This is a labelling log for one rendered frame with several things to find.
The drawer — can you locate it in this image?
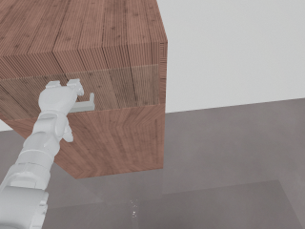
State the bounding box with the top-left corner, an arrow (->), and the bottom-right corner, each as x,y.
0,64 -> 159,120

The robot left forearm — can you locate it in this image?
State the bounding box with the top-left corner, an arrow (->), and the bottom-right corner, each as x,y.
0,110 -> 67,194

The cabinet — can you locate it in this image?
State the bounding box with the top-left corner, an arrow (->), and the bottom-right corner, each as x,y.
0,0 -> 168,179

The handle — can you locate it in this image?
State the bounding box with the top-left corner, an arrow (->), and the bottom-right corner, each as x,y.
69,93 -> 95,113

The left robot hand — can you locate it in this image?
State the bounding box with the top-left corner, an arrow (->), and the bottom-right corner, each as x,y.
38,78 -> 84,142

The left robot upper arm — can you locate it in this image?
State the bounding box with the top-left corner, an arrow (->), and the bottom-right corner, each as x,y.
0,185 -> 49,229

